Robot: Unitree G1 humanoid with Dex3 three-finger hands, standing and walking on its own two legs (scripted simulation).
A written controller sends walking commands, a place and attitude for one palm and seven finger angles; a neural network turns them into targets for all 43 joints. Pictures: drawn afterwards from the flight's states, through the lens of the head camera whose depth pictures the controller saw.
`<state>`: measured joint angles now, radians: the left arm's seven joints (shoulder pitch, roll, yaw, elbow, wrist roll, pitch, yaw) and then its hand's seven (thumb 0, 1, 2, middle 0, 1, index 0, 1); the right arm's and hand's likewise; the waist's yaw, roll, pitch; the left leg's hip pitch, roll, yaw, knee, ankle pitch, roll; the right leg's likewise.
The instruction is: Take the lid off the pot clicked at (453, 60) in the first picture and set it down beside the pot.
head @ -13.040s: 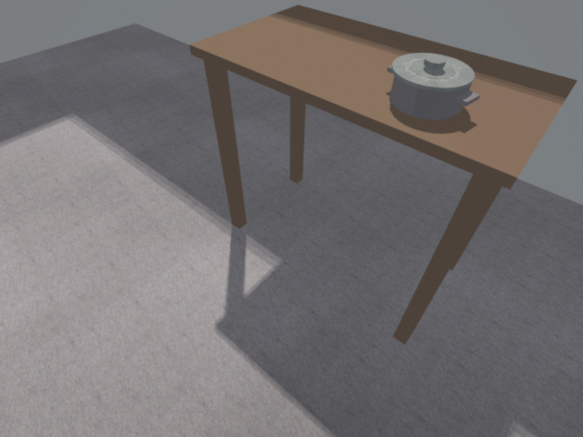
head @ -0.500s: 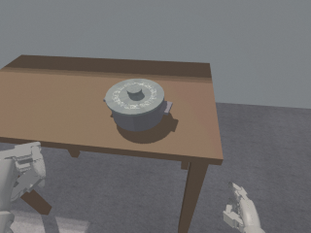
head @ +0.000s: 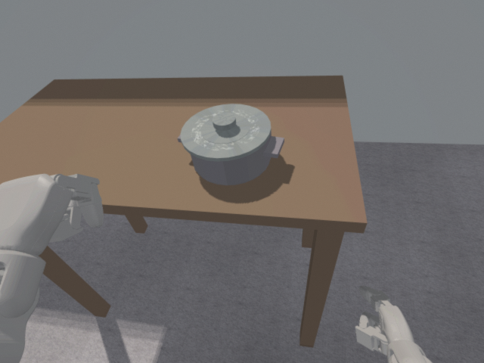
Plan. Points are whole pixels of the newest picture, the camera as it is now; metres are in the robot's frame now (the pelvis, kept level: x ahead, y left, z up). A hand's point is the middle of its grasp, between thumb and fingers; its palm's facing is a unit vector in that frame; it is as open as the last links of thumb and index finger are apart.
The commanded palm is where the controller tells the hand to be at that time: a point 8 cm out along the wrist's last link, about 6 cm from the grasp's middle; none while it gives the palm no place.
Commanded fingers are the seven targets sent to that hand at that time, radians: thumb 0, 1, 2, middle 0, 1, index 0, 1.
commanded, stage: reach forward and open the fingers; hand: left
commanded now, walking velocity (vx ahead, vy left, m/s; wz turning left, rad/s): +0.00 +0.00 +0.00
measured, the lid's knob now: (224, 121) +0.51 +0.11 +0.15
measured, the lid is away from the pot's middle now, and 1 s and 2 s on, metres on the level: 0.00 0.00 0.00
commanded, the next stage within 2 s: move the open hand above the knob in 0.80 s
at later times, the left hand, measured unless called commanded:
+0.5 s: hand (83, 199) +0.26 +0.25 +0.20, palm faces -0.05 -0.02 -1.00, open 7.4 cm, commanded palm +0.23 +0.24 +0.27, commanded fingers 0.00 -0.39 1.74 -0.92 -0.08 -0.92 -0.08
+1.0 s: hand (94, 169) +0.30 +0.25 +0.21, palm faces -0.06 -0.03 -1.00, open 9.8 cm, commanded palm +0.27 +0.23 +0.29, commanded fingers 0.00 -0.37 1.68 -0.88 -0.08 -0.88 -0.08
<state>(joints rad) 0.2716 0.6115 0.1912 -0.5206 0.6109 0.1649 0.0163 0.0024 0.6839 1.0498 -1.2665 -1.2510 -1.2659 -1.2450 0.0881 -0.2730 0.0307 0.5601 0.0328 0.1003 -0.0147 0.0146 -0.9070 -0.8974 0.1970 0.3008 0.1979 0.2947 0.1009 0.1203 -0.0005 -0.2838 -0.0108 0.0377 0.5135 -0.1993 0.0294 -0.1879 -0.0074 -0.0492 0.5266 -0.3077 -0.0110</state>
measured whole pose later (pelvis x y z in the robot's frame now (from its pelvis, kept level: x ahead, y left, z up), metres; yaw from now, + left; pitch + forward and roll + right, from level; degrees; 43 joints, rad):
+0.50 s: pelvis -0.02 -0.01 +0.01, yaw +1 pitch -4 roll +0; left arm -0.12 0.73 0.05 -0.20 0.72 0.16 -0.38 0.00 -0.11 1.56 -1.04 -0.39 -1.04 -0.38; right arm 0.08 -0.30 0.05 0.59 0.05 0.08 -0.02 0.01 -0.91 -0.90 0.20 0.30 0.20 0.29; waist 0.08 0.14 0.01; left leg -0.23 -0.01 0.01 0.43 -0.13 0.02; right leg -0.14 0.00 -0.07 0.45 -0.25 -0.02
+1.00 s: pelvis -0.02 +0.00 +0.00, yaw +2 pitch -3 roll +0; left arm -0.40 0.69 -0.03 -0.03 0.75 0.16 -0.46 0.00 -0.37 1.70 -0.90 -0.09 -0.90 -0.08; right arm 0.10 -0.30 0.04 0.60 0.06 0.06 -0.01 0.01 -0.91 -0.90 0.20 0.30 0.20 0.29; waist 0.07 0.13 0.02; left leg -0.25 -0.03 0.02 0.43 -0.12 0.04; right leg -0.16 -0.02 -0.07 0.47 -0.25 -0.01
